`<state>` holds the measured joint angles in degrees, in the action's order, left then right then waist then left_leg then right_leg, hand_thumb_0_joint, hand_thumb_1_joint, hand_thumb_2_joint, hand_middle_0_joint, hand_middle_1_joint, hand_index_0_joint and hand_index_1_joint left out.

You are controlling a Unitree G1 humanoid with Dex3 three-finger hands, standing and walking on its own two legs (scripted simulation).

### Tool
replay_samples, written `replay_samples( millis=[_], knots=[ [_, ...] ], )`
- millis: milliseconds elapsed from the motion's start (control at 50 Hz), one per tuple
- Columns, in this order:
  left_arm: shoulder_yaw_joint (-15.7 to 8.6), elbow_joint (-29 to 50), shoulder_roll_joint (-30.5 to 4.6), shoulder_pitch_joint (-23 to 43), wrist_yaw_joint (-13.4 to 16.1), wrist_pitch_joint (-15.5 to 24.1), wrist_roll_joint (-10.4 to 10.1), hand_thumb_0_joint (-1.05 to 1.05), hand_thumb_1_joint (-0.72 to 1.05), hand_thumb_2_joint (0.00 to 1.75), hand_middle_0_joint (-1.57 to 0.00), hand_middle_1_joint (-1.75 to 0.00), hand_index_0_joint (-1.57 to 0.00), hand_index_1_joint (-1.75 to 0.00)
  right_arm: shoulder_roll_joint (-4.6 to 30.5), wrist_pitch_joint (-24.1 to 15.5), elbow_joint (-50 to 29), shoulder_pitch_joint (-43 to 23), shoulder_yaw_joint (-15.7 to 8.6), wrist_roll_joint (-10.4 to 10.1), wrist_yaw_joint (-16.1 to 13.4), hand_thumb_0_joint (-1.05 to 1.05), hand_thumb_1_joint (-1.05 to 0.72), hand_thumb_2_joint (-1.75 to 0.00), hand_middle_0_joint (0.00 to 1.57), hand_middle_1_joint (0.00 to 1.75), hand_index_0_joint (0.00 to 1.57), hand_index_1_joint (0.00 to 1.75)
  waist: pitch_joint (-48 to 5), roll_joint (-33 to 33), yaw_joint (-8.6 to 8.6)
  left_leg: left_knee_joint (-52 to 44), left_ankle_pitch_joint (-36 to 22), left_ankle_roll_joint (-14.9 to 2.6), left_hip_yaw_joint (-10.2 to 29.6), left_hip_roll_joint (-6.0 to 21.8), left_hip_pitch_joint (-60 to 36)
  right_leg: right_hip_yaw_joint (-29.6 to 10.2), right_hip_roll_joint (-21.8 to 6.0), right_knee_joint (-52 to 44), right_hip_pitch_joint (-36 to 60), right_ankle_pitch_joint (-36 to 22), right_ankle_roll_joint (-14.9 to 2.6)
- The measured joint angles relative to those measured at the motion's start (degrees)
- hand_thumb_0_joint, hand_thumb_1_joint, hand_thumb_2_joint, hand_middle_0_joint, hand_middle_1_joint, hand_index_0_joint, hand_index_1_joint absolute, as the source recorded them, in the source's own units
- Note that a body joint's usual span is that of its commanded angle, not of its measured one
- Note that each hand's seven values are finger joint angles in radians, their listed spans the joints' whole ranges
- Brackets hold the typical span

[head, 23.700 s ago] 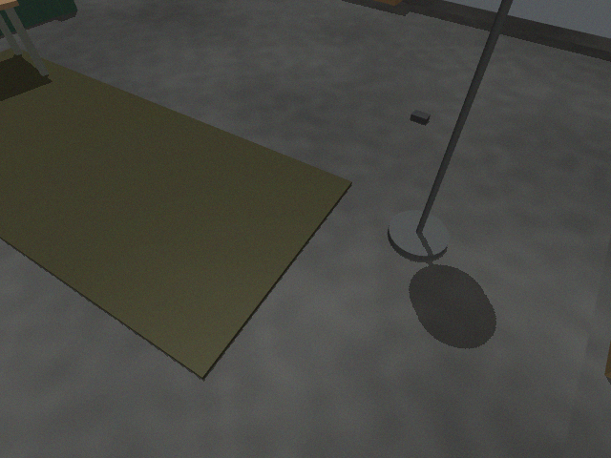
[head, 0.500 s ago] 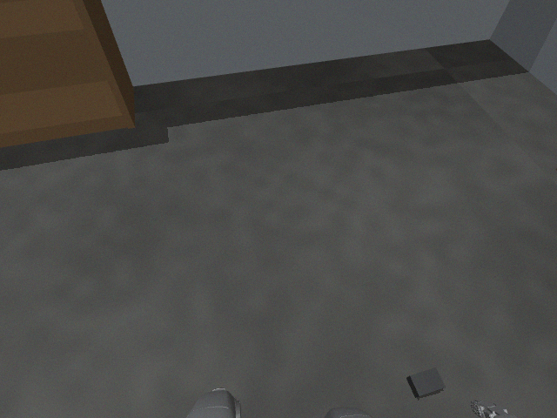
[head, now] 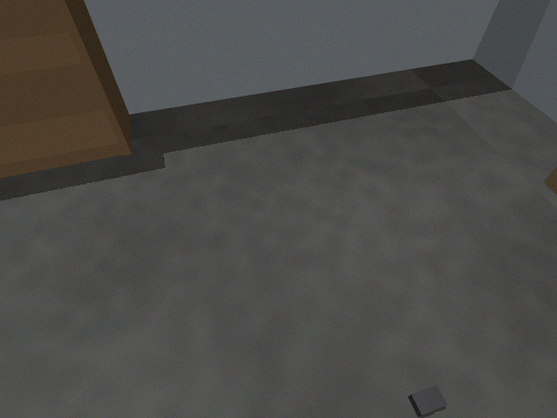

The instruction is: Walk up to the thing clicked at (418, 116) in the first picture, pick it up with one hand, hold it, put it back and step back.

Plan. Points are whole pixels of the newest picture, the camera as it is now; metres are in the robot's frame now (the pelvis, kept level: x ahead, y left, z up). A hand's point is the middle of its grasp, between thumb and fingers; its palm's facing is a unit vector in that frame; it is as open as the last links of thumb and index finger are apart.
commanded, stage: walk up
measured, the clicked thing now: (427, 400) +0.27 -0.47 -0.76
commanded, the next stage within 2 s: stand in 0.46 s
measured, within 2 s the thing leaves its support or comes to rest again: neither
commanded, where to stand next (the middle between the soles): +0.08 +0.01 m, yaw +3 degrees
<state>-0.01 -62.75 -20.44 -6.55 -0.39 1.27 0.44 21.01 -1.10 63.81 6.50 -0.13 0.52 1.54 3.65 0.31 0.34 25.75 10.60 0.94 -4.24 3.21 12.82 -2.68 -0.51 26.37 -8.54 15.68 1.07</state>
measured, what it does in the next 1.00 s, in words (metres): stands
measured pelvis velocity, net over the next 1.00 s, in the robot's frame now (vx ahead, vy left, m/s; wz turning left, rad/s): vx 0.00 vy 0.01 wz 0.01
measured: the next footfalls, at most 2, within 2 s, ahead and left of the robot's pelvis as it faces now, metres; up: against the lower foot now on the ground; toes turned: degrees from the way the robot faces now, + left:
none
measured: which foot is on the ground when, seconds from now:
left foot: down 0.00-1.00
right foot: down 0.00-1.00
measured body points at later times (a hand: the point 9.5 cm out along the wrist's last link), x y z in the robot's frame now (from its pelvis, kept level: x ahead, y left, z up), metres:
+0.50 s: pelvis +0.01 +0.00 +0.01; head +0.02 +0.00 +0.46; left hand +0.11 +0.30 -0.12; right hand +0.09 -0.30 -0.13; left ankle +0.04 +0.13 -0.74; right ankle -0.01 -0.14 -0.74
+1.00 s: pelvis +0.00 +0.01 +0.01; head +0.02 +0.01 +0.46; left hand +0.08 +0.31 -0.13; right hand +0.09 -0.29 -0.12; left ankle +0.04 +0.13 -0.74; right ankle -0.01 -0.14 -0.74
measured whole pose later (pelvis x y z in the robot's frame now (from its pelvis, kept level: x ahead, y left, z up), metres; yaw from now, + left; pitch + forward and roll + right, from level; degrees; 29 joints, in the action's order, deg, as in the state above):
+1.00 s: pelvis +0.00 +0.01 +0.01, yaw +1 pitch -2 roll +0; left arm -0.1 -65.5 -20.1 -5.8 -0.3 0.3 0.7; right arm 19.7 -0.6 66.4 4.3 -0.7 0.9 1.1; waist 3.3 -0.6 0.5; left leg 18.2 7.0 0.6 -4.2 2.2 9.4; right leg -2.3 -1.4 18.2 -4.7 11.8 1.8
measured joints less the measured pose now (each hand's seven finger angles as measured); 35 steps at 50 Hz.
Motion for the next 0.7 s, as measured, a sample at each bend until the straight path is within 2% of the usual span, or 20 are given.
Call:
replay_samples(
  millis=[280,700],
  knots=[
    [0.2,-1.8,0.4,3.0,0.2,-0.6,0.0,0.01,0.91,0.9,-0.21,-0.3,-0.2,-0.3,-0.3,0.1,1.1,-2.5,-0.7,0.0,-0.5,0.01,-0.91,-0.9,0.2,0.3,0.2,0.3,-0.4,-0.3,0.47,-3.4,-0.8,0.12,-0.7,0.0,-3.2,-0.6,0.0,-3.6,2.9,-1.2,0.07],
    [-0.3,-2.7,0.2,2.4,0.3,-0.8,0.1,0.01,0.91,0.9,-0.21,-0.3,-0.2,-0.3,-1.4,0.5,2.4,-2.7,-0.5,0.1,-0.6,0.01,-0.91,-0.9,0.2,0.3,0.21,0.3,0.6,-0.5,0.43,-7.4,-3.2,-0.04,-0.6,-0.5,-4.2,-0.3,-0.4,-7.8,4.2,-3.6,0.44]
  ],
)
